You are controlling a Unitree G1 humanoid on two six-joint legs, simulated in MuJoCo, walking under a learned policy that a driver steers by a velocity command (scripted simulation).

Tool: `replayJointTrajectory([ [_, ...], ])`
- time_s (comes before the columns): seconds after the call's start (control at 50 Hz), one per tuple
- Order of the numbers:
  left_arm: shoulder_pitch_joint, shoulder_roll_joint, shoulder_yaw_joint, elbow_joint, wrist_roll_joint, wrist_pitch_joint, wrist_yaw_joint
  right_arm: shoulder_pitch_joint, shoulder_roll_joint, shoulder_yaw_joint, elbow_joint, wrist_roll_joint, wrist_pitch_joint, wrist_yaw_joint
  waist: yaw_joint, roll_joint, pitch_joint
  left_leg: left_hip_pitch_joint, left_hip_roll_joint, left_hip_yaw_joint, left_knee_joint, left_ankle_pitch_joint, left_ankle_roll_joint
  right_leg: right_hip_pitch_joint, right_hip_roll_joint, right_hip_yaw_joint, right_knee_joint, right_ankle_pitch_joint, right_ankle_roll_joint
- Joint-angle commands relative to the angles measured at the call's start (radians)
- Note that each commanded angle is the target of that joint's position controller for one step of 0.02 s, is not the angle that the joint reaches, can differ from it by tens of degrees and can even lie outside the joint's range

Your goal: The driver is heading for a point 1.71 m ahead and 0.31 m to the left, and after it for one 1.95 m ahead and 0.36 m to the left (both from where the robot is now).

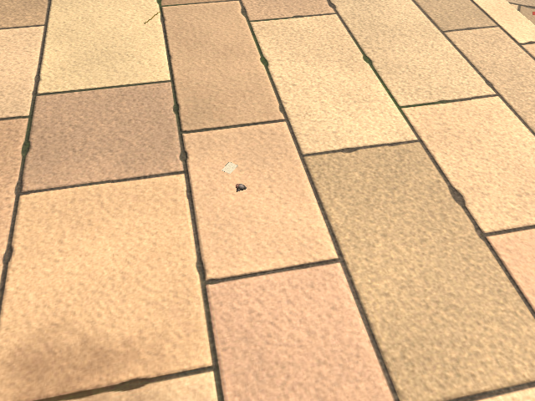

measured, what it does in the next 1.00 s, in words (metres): walks ahead: left foot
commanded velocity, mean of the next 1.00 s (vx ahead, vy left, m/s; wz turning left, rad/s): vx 0.43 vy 0.00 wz -0.01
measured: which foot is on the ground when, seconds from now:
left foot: down 0.00-0.20, up 0.22-0.64, down 0.66-1.00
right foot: down 0.00-0.68, up 0.70-1.00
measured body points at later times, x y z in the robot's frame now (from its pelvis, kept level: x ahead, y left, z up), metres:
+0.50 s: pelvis +0.16 -0.03 +0.01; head +0.19 -0.05 +0.46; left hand +0.13 +0.23 -0.11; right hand +0.37 -0.27 -0.08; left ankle +0.32 +0.13 -0.68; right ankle +0.06 -0.13 -0.73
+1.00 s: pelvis +0.44 +0.02 +0.02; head +0.47 +0.03 +0.47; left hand +0.62 +0.29 -0.08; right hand +0.48 -0.25 -0.11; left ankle +0.42 +0.10 -0.73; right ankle +0.60 -0.16 -0.66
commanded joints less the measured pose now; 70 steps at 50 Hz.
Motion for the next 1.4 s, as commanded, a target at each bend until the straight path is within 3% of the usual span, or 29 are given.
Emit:
replayJointTrajectory([
  [0.02, -0.09, 0.099, 0.037, -0.091, -0.026, -0.046, 0.002, 0.077, -0.192, -0.047, -0.025, 0.0, -0.034, -0.004, -0.022, 0.275, 0.154, -0.005, 0.271, -0.457, -0.415, -0.499, 0.228, -0.249, 0.016, -0.066, 0.172, -0.077, -0.011],
  [0.08, -0.122, 0.1, 0.043, -0.108, -0.032, -0.076, -0.016, 0.08, -0.189, -0.048, -0.034, 0.014, -0.056, -0.008, -0.034, 0.198, 0.148, 0.098, 0.318, -0.469, -0.419, -0.313, 0.234, -0.365, -0.07, 0.005, 0.233, -0.141, -0.054],
  [0.18, 0.109, 0.103, 0.063, 0.011, -0.015, -0.078, -0.038, 0.002, -0.164, -0.043, -0.05, 0.03, -0.042, 0.005, 0.078, 0.142, 0.014, -0.123, 0.131, -0.131, -0.258, -0.028, 0.138, 0.227, 0.033, -0.128, -0.103, 0.214, -0.023],
  [0.2, 0.207, 0.128, 0.075, 0.035, -0.02, -0.073, -0.032, -0.018, -0.122, -0.028, -0.059, 0.022, -0.048, 0.008, 0.125, 0.092, -0.017, -0.196, 0.095, -0.082, -0.123, 0.019, 0.101, 0.346, -0.016, -0.054, -0.129, 0.176, -0.041],
  [0.22, 0.33, 0.223, 0.095, 0.048, -0.014, -0.072, -0.016, -0.051, -0.04, -0.003, -0.095, 0.0, -0.058, 0.012, 0.16, -0.172, -0.055, -0.353, 0.005, 0.021, 0.261, -0.055, 0.026, 0.46, -0.254, 0.298, -0.273, 0.095, -0.122],
  [0.24, 0.36, 0.288, 0.101, 0.041, -0.005, -0.081, -0.028, -0.046, -0.057, -0.009, -0.142, 0.029, -0.079, 0.002, 0.147, -0.291, -0.054, -0.559, -0.073, -0.037, 0.496, -0.23, 0.014, 0.478, -0.416, 0.705, -0.421, -0.122, -0.283],
  [0.28, 0.242, 0.179, 0.064, 0.021, -0.009, -0.104, -0.028, -0.062, -0.132, -0.029, -0.134, 0.055, -0.101, 0.01, 0.089, -0.124, 0.091, -0.69, 0.045, -0.098, 0.633, -0.082, 0.063, 0.388, -0.387, 0.577, -0.434, -0.207, -0.257],
  [0.34, 0.173, 0.143, 0.044, 0.008, 0.006, -0.1, -0.026, -0.068, -0.105, -0.03, -0.116, 0.02, -0.104, 0.029, 0.045, -0.069, 0.097, -0.599, 0.102, -0.075, 0.521, 0.116, 0.065, 0.292, -0.276, 0.315, -0.462, 0.143, -0.175],
  [0.46, 0.248, 0.177, 0.046, 0.044, -0.004, -0.088, 0.002, -0.248, -0.027, 0.002, -0.182, 0.016, -0.092, 0.052, 0.083, -0.057, 0.105, -0.469, 0.045, 0.014, 0.133, 0.358, 0.005, 0.204, -0.207, 0.08, -0.49, 0.439, -0.159],
  [0.58, 0.299, 0.201, 0.054, 0.084, -0.021, -0.079, 0.006, -0.362, -0.066, -0.002, -0.237, 0.026, -0.099, 0.079, 0.078, -0.064, 0.135, -0.399, 0.006, 0.003, -0.055, 0.394, 0.059, 0.308, -0.282, 0.06, -0.456, 0.502, -0.135],
  [0.62, 0.287, 0.224, 0.063, 0.086, -0.015, -0.071, 0.009, -0.303, -0.101, -0.017, -0.228, 0.022, -0.098, 0.079, 0.033, -0.088, 0.072, -0.296, -0.033, 0.028, -0.059, 0.322, 0.092, 0.369, -0.288, 0.045, -0.35, 0.779, -0.113],
  [0.66, 0.268, 0.224, 0.06, 0.081, -0.006, -0.055, 0.013, -0.046, -0.166, -0.054, -0.158, 0.021, -0.09, 0.061, -0.104, -0.094, -0.101, 0.062, -0.078, 0.069, -0.062, 0.309, 0.146, 0.306, -0.227, -0.009, -0.024, 1.02, -0.07],
  [0.68, 0.287, 0.181, 0.042, 0.055, 0.015, -0.054, 0.017, 0.131, -0.233, -0.07, -0.125, 0.008, -0.083, 0.046, -0.151, 0.019, -0.251, 0.398, 0.119, -0.156, -0.009, 0.306, 0.206, 0.059, -0.174, -0.03, 0.301, 0.692, -0.041],
  [0.7, 0.44, 0.028, 0.002, 0.05, 0.001, -0.075, 0.004, 0.155, -0.283, -0.073, -0.105, -0.002, -0.086, 0.059, -0.048, 0.302, -0.404, 0.672, 0.345, -0.699, -0.176, -0.021, 0.367, -0.299, 0.032, 0.037, 0.64, -0.121, 0.014],
  [0.72, 0.354, 0.147, 0.026, 0.059, -0.026, -0.097, -0.003, 0.136, -0.185, -0.051, -0.108, 0.009, -0.088, 0.058, -0.095, 0.218, -0.351, 0.625, 0.322, -0.781, -0.288, -0.159, 0.332, -0.406, -0.008, 0.146, 0.745, -0.153, 0.001],
  [0.74, 0.238, 0.195, 0.041, 0.021, -0.049, -0.108, -0.007, 0.062, -0.152, -0.04, -0.111, 0.012, -0.088, 0.054, -0.084, 0.16, -0.173, 0.48, 0.294, -0.61, -0.302, -0.1, 0.286, -0.472, -0.057, 0.108, 0.751, -0.074, -0.008],
  [0.78, 0.147, 0.178, 0.042, 0.006, -0.02, -0.112, 0.005, -0.049, -0.118, -0.03, -0.12, -0.004, -0.094, 0.057, -0.019, 0.015, -0.03, 0.189, 0.21, -0.392, -0.348, 0.151, 0.242, -0.389, -0.142, 0.072, 0.637, 0.081, -0.014],
  [0.82, 0.209, 0.149, 0.041, 0.02, -0.017, -0.09, 0.006, -0.079, -0.097, -0.026, -0.115, -0.013, -0.108, 0.059, 0.038, 0.078, -0.039, 0.082, 0.183, -0.315, -0.401, 0.237, 0.261, -0.293, -0.18, 0.084, 0.587, 0.131, -0.003],
  [0.9, 0.116, 0.127, 0.037, -0.012, -0.001, -0.065, 0.012, -0.042, -0.127, -0.033, -0.076, -0.002, -0.12, 0.049, 0.037, 0.057, 0.037, 0.017, 0.169, -0.209, -0.474, 0.278, 0.278, -0.372, -0.203, 0.064, 0.428, 0.232, 0.035],
  [1.02, -0.091, 0.097, 0.02, -0.064, -0.001, -0.089, -0.008, 0.057, -0.167, -0.038, -0.034, 0.012, -0.1, 0.028, -0.041, 0.044, 0.071, 0.082, 0.123, -0.086, -0.477, 0.327, 0.223, -0.365, -0.154, 0.007, 0.057, 0.529, 0.048],
  [1.12, -0.217, 0.11, 0.015, -0.12, -0.013, -0.102, -0.039, 0.139, -0.181, -0.041, 0.012, 0.019, -0.072, 0.023, -0.077, 0.058, 0.094, 0.251, 0.19, -0.103, -0.4, 0.369, 0.217, -0.398, -0.119, 0.0, -0.073, 0.455, 0.021],
  [1.18, -0.158, 0.148, 0.028, -0.117, -0.013, -0.108, -0.049, 0.12, -0.202, -0.049, 0.018, 0.022, -0.055, 0.015, -0.022, 0.094, 0.049, 0.322, 0.213, -0.108, -0.297, 0.579, 0.187, -0.29, -0.082, -0.021, -0.115, 0.334, -0.022],
  [1.22, 0.106, 0.227, 0.069, -0.041, -0.006, -0.109, -0.037, 0.094, -0.176, -0.035, 0.006, 0.015, -0.047, 0.01, 0.111, 0.077, -0.13, 0.221, 0.129, -0.034, 0.019, 0.763, 0.136, 0.111, -0.062, -0.043, -0.129, 0.368, -0.085],
  [1.24, 0.259, 0.318, 0.091, -0.017, 0.013, -0.105, -0.028, 0.149, -0.101, -0.008, -0.028, -0.002, -0.059, 0.012, 0.129, -0.067, -0.296, -0.105, 0.032, 0.019, 0.381, 0.47, 0.079, 0.502, -0.299, 0.269, -0.089, 0.352, -0.196],
  [1.26, 0.301, 0.321, 0.091, 0.002, 0.001, -0.099, -0.033, 0.22, -0.032, 0.014, -0.019, 0.002, -0.081, 0.018, 0.104, -0.267, -0.391, -0.394, -0.109, -0.056, 0.618, -0.227, 0.044, 0.692, -0.431, 0.659, -0.228, 0.163, -0.292],
  [1.28, 0.277, 0.231, 0.064, -0.003, -0.009, -0.098, -0.032, 0.131, -0.14, -0.012, -0.027, 0.03, -0.097, 0.026, 0.134, -0.172, -0.298, -0.51, -0.051, -0.138, 0.713, -0.228, 0.057, 0.638, -0.4, 0.63, -0.278, 0.048, -0.251],
  [1.3, 0.196, 0.206, 0.054, -0.016, -0.01, -0.096, -0.029, 0.047, -0.166, -0.019, -0.057, 0.044, -0.107, 0.029, 0.115, -0.125, -0.158, -0.55, 0.001, -0.099, 0.701, -0.131, 0.068, 0.495, -0.372, 0.49, -0.304, 0.098, -0.217],
  [1.32, 0.13, 0.188, 0.047, -0.026, -0.001, -0.095, -0.03, 0.005, -0.158, -0.018, -0.064, 0.031, -0.109, 0.026, 0.087, -0.052, -0.086, -0.517, 0.043, -0.077, 0.652, -0.043, 0.064, 0.356, -0.335, 0.397, -0.334, 0.188, -0.203],
  [1.4, 0.061, 0.154, 0.039, -0.018, 0.006, -0.113, -0.035, 0.049, -0.098, -0.017, -0.049, 0.015, -0.071, 0.022, 0.0, -0.074, -0.016, -0.375, 0.102, -0.072, 0.525, 0.08, 0.03, 0.118, -0.261, 0.214, -0.446, 0.374, -0.211],
])
Keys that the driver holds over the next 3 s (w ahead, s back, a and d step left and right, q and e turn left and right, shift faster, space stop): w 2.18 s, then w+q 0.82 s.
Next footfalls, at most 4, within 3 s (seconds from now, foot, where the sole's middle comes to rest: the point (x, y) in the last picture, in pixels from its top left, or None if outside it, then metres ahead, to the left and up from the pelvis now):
0.66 left None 0.46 0.10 -0.77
1.22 right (316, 321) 0.76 -0.13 -0.77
1.76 left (232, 236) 1.06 0.11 -0.77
2.30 right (300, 169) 1.37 -0.12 -0.77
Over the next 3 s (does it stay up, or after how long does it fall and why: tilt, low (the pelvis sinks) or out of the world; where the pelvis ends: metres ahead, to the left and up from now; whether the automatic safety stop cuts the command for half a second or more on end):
stays up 1.55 0.09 0.01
